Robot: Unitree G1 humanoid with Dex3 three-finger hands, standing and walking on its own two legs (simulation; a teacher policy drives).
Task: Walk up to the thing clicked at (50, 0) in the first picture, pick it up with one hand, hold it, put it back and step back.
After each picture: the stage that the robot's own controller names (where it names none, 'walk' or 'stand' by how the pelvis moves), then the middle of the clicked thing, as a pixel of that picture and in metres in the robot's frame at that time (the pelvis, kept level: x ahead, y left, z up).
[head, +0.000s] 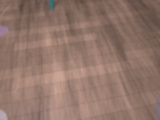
stand; (51, 0) +2.23 +0.52 -0.65
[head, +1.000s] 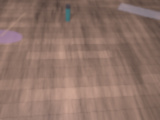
walk; (67, 13) +2.14 +0.21 -0.63
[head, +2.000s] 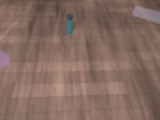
walk; (69, 24) +1.54 +0.15 -0.64
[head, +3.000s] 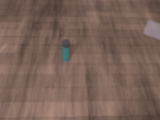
walk; (66, 51) +1.06 +0.18 -0.64
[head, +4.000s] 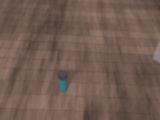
walk; (62, 82) +0.74 +0.17 -0.63
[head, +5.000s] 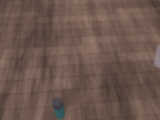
walk; (58, 109) +0.48 +0.17 -0.63
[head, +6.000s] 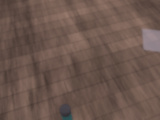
stand; (66, 115) +0.41 +0.12 -0.62
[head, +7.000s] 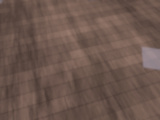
stand; out of the picture +0.38 +0.13 -0.65
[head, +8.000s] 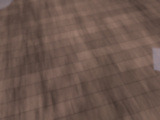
stand; out of the picture +0.33 +0.12 -0.65
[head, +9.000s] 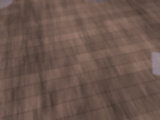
stand; out of the picture +0.33 +0.13 -0.66
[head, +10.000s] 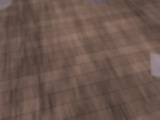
stand; out of the picture +0.32 +0.13 -0.66
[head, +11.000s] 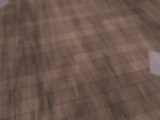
stand; out of the picture +0.31 +0.14 -0.66
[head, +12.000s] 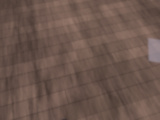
go down; out of the picture +0.33 +0.13 -0.64
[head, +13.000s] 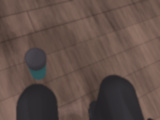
go down; (37, 66) +0.42 +0.13 -0.25
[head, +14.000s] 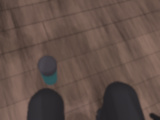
approach; (49, 72) +0.42 +0.12 -0.28
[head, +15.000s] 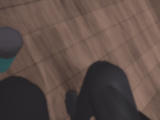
close in; (3, 54) +0.42 +0.15 -0.17
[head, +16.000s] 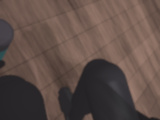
close; out of the picture +0.42 +0.16 -0.17
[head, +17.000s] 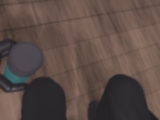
lift; (18, 70) +0.34 +0.21 -0.08
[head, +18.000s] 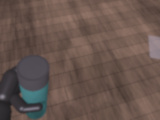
lift; (35, 92) +0.29 +0.16 +0.06
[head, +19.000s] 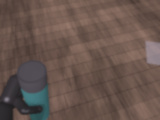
hold; (36, 96) +0.30 +0.16 +0.03
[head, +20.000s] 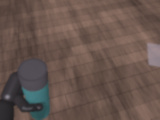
hold; (37, 94) +0.30 +0.16 +0.04
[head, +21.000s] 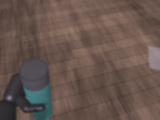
crouch; (39, 94) +0.30 +0.16 +0.04
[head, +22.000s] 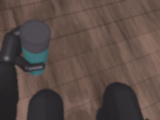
crouch; (35, 53) +0.42 +0.14 -0.05
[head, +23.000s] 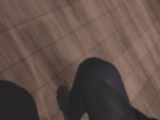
lower; out of the picture +0.43 +0.19 -0.17
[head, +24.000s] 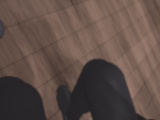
lower; out of the picture +0.43 +0.20 -0.18
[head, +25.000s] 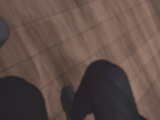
lower; out of the picture +0.42 +0.19 -0.18
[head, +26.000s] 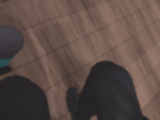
lower; out of the picture +0.40 +0.17 -0.17
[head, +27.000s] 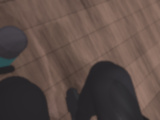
loosen; (1, 55) +0.40 +0.16 -0.17
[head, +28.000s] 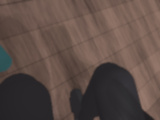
stand; out of the picture +0.42 +0.23 -0.18
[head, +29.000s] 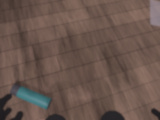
walk; (31, 96) +0.42 +0.28 -0.55
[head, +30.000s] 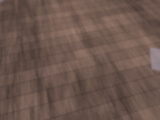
stand; out of the picture +0.34 +0.29 -0.68
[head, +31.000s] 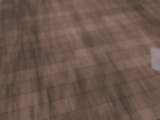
stand; out of the picture +0.31 +0.31 -0.68
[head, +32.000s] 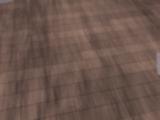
stand; out of the picture +0.29 +0.32 -0.72
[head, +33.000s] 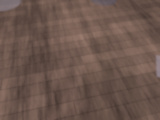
stand; out of the picture +0.27 +0.34 -0.75
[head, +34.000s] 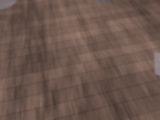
stand; out of the picture +0.23 +0.37 -0.75
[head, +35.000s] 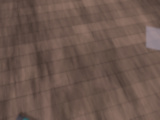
walk; out of the picture +0.30 +0.31 -0.74
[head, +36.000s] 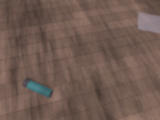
walk; (37, 88) +0.62 +0.38 -0.73
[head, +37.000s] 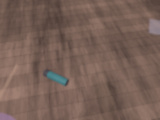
stand; (55, 77) +0.86 +0.33 -0.73
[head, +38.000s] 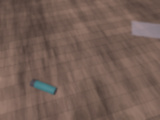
stand; (43, 86) +0.81 +0.37 -0.75
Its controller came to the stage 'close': yes
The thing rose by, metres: 0.67
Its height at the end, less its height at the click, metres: -0.09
